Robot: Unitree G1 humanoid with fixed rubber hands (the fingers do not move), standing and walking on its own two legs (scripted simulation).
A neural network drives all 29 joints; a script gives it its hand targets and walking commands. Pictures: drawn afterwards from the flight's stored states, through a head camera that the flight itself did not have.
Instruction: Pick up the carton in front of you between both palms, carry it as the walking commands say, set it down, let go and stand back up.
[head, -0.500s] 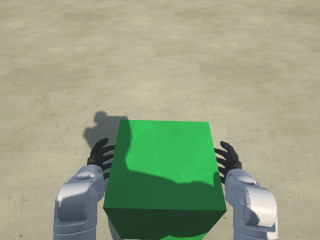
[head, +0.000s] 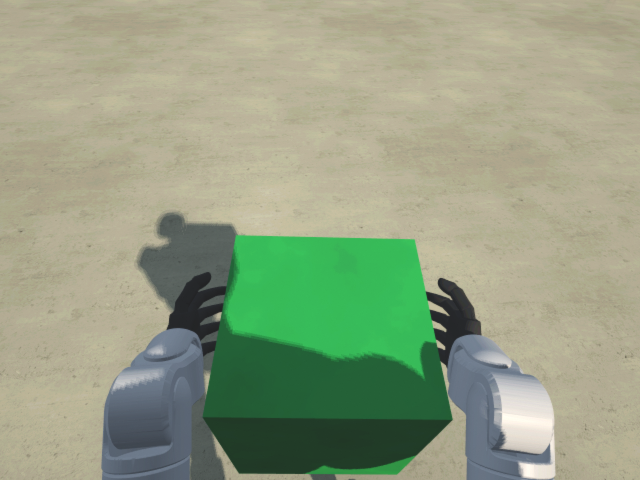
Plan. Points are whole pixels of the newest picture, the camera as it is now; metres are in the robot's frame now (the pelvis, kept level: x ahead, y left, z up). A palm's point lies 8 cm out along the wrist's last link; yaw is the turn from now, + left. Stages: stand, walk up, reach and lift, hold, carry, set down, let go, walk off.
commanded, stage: carry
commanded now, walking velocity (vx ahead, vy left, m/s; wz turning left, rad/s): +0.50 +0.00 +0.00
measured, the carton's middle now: (321, 362) +0.28 +0.00 +0.02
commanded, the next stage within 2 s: none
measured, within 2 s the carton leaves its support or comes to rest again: neither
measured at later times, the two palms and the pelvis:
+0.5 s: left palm (239, 161) +0.59 +0.14 +0.10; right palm (416, 169) +0.60 -0.16 +0.10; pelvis +0.33 -0.01 +0.00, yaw +1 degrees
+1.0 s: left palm (251, 80) +0.93 +0.17 +0.09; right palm (381, 84) +0.93 -0.13 +0.10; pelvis +0.66 +0.01 +0.00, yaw +0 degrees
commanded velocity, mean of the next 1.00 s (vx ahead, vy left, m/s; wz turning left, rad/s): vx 0.50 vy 0.00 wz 0.00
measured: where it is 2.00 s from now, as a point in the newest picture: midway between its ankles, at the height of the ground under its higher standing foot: (308, 303)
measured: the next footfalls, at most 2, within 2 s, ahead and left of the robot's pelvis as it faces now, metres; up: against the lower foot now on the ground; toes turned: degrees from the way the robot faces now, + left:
right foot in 0.06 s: +0.23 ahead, -0.11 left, +0.00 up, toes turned -10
left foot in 0.56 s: +0.55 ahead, +0.11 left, +0.00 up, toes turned +11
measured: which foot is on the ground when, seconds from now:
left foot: down 0.00-0.10, up 0.12-0.54, down 0.56-1.00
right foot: up 0.00-0.04, down 0.06-0.56, up 0.58-1.00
